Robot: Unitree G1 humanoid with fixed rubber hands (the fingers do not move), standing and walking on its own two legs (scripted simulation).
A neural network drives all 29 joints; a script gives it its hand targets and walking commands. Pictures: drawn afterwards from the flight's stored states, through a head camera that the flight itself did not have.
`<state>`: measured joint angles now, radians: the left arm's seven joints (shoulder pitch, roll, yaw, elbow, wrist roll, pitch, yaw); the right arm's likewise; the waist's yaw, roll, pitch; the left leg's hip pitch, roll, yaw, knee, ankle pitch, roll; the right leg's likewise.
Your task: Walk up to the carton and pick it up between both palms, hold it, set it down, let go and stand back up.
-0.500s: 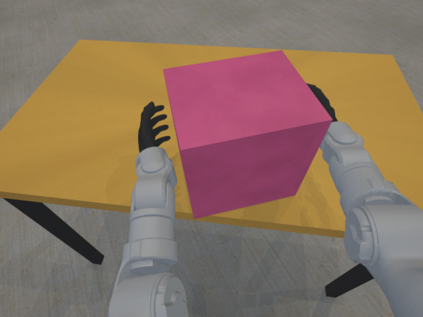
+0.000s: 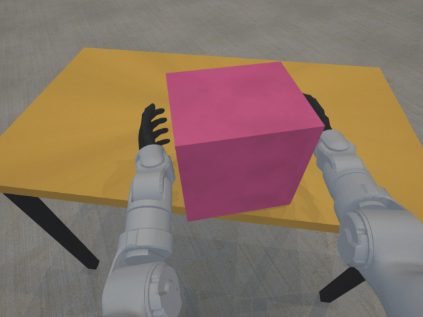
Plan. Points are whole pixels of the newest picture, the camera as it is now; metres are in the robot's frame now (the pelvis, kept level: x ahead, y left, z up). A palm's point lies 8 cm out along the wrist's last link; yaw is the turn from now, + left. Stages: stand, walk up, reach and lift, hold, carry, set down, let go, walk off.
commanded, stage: reach and lift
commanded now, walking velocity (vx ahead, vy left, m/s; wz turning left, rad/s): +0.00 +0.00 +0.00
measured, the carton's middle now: (232, 143) +0.44 +0.04 +0.09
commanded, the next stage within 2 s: none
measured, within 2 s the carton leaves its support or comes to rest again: neither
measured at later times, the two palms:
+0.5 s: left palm (136, 123) +0.38 +0.20 +0.17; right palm (322, 122) +0.43 -0.12 +0.17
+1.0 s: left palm (127, 100) +0.39 +0.21 +0.21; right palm (327, 113) +0.41 -0.11 +0.21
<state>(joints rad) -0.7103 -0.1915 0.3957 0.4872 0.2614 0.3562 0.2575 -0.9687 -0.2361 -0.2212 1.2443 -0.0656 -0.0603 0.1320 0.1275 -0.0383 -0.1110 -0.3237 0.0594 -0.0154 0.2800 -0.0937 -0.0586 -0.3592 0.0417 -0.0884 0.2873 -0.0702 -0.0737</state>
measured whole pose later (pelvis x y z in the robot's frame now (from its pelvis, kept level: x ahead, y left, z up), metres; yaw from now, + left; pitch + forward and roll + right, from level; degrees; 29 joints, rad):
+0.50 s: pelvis +0.01 +0.03 +0.00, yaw +1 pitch -1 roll +0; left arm -0.74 -0.10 0.35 0.43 0.27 0.58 0.20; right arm -0.93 -0.18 -0.16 1.07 0.04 0.17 0.07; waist 0.03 -0.04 -0.07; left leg -0.15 0.03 -0.02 0.32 -0.15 -0.03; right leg -0.16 0.01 -0.09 0.28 -0.10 -0.03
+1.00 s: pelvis +0.01 +0.04 +0.00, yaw +0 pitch -6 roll -1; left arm -0.79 -0.01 0.36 0.37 0.31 0.71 0.10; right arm -0.92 -0.15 -0.06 0.90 0.17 0.32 -0.03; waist -0.05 -0.04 -0.03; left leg -0.05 0.02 0.00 0.33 -0.18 -0.01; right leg -0.05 0.01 -0.07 0.25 -0.10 -0.01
